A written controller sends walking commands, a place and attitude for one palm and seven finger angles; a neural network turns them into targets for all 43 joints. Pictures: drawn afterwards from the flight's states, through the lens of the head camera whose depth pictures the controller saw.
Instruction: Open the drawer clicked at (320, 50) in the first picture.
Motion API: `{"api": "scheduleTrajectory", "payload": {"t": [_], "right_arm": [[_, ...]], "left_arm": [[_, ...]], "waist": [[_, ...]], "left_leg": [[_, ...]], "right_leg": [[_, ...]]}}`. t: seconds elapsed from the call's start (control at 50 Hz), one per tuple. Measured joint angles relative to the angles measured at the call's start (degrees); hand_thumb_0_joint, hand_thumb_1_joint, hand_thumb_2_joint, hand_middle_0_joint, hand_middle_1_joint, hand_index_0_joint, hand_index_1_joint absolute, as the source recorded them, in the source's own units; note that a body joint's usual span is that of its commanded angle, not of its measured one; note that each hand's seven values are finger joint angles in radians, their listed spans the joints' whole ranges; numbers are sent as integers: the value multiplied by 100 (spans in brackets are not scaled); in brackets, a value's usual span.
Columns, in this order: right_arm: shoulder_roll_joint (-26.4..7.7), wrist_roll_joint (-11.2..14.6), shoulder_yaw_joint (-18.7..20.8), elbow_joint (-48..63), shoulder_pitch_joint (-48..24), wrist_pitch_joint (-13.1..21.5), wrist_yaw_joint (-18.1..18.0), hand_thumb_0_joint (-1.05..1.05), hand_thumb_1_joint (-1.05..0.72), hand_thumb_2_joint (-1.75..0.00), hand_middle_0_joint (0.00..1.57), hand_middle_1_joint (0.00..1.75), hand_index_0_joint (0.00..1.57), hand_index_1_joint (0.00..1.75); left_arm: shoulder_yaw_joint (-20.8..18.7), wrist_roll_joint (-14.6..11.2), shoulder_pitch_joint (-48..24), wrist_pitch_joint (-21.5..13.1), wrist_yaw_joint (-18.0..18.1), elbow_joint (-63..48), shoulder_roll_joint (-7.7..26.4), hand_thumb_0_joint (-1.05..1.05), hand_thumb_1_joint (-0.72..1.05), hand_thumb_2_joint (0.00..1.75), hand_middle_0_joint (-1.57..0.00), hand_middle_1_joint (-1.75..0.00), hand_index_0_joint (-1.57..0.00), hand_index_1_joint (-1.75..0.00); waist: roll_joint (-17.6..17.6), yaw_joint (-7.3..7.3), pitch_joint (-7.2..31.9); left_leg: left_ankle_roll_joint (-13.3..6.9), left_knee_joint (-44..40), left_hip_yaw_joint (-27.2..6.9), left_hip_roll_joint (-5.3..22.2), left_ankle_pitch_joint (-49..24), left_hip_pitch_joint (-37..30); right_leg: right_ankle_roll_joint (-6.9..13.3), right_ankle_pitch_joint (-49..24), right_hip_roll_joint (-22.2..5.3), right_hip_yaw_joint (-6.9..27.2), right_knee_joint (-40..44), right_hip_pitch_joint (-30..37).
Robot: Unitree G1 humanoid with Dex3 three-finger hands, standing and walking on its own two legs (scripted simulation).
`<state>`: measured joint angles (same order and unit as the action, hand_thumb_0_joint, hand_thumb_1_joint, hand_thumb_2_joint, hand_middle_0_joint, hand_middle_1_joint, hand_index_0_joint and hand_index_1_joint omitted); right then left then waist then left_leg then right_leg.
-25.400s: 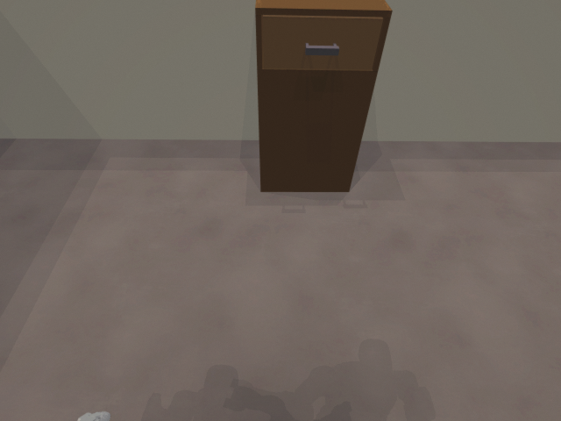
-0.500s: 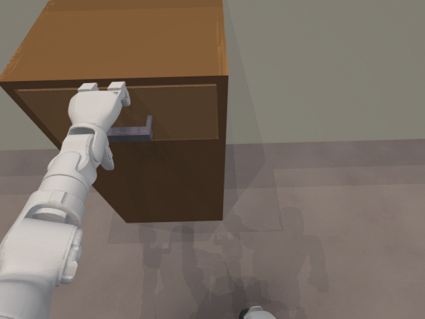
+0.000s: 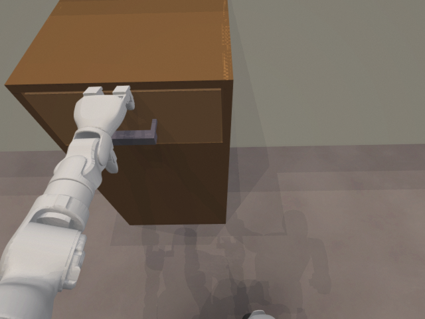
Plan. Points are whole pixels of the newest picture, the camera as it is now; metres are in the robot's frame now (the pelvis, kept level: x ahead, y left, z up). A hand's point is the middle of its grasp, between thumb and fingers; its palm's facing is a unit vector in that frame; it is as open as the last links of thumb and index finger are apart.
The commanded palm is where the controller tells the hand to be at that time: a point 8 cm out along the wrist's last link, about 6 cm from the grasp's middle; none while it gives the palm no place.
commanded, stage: re-aim the fingers above the handle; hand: left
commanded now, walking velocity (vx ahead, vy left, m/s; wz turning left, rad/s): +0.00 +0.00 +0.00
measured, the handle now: (131, 130) +0.52 +0.19 +0.00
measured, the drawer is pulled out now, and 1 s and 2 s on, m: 0.00 0.00 0.00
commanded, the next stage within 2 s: lower the fingers behind the handle in 0.46 s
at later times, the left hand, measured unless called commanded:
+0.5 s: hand (110, 130) +0.48 +0.21 +0.06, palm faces -0.03 +0.00 -1.00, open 13.7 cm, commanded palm +0.45 +0.21 +0.12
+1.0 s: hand (113, 137) +0.48 +0.21 +0.03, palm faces -0.01 -0.01 -1.00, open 13.7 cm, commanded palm +0.46 +0.21 +0.09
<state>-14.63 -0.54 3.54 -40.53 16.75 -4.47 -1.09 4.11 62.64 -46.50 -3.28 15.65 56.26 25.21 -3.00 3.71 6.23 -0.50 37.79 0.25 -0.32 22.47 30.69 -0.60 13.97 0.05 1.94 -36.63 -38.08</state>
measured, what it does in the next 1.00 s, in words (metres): stands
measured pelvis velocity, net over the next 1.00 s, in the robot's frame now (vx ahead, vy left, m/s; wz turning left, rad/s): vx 0.00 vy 0.00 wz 0.00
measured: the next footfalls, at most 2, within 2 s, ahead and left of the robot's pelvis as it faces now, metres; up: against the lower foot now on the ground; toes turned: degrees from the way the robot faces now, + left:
none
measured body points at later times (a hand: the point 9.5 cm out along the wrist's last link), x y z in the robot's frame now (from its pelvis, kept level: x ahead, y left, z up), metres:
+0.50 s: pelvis +0.00 +0.00 +0.00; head +0.08 -0.02 +0.44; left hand +0.47 +0.21 +0.11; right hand +0.05 -0.27 -0.14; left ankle -0.05 +0.12 -0.72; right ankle +0.03 -0.13 -0.72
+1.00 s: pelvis +0.00 +0.00 -0.01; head +0.09 -0.01 +0.43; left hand +0.47 +0.21 +0.09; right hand +0.03 -0.27 -0.14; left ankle -0.05 +0.12 -0.72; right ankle +0.03 -0.13 -0.72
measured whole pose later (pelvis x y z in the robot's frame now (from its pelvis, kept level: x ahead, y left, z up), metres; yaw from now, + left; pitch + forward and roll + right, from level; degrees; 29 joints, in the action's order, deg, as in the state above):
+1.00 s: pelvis +0.00 +0.00 -0.01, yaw +0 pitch +18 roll +0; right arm -14.9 -1.3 3.7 -41.6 18.1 -4.2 -0.6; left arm 3.2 63.3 -47.4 -5.3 19.1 58.8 25.8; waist -2.3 4.4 7.0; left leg -0.7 42.4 0.1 -0.4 24.1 36.5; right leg -0.8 15.0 0.0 1.8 -40.1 -43.3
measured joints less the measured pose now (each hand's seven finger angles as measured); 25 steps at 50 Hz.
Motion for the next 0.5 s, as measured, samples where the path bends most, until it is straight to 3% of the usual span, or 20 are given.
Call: {"api": "scheduleTrajectory", "payload": {"t": [0.18, 0.5], "right_arm": [[0, -9, -3, 32, -33, -29, 10, 1, -91, -90, 20, 30, 20, 30], [-23, -9, 5, -12, 59, -38, -22, 1, -91, -90, 20, 30, 20, 30]], "left_arm": [[37, -12, 49, -3, -14, -70, -83, 0, -49, 30, -32, -120, -32, -120], [-14, -27, -11, -73, -69, -12, 63, 0, -49, 30, -32, -120, -34, -122]], "waist": [[1, -36, 10], [11, 6, -11]], "left_leg": [[1, 6, -18, -6, 15, -25], [1, 29, -23, 2, 22, 28]], "right_leg": [[0, 26, -8, -17, -13, 28], [1, 20, 0, -23, -14, -14]]}}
